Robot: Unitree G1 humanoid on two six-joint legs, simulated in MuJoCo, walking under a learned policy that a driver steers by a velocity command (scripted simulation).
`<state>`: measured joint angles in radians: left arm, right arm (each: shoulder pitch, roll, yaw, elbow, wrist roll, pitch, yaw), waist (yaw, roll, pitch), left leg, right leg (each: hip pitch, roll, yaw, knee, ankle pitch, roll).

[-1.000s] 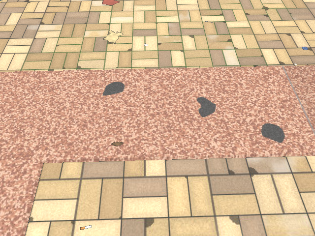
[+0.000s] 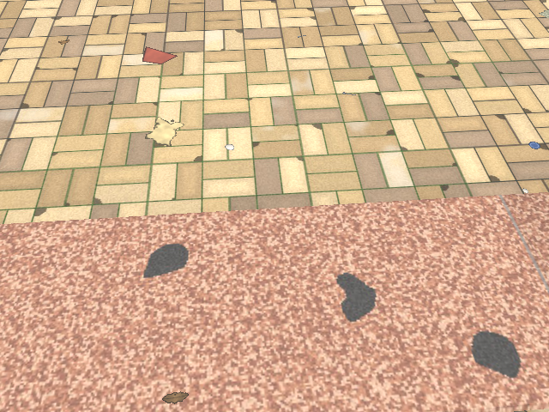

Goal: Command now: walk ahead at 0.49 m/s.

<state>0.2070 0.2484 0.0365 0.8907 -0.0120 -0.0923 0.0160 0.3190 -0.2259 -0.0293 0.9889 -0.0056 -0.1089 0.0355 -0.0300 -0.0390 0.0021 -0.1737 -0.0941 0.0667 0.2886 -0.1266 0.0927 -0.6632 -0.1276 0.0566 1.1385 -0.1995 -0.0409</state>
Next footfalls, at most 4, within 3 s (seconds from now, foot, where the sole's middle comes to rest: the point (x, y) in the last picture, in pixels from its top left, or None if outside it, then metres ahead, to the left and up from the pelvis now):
0.30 right None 0.34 -0.17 -0.78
0.86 left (249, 362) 0.65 0.07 -0.78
1.42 right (330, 259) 0.97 -0.17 -0.78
2.02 left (236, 228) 1.09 0.11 -0.78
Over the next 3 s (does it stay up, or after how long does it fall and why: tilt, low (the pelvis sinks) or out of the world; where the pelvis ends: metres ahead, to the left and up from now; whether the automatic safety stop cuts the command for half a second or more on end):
stays up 1.39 0.18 -0.17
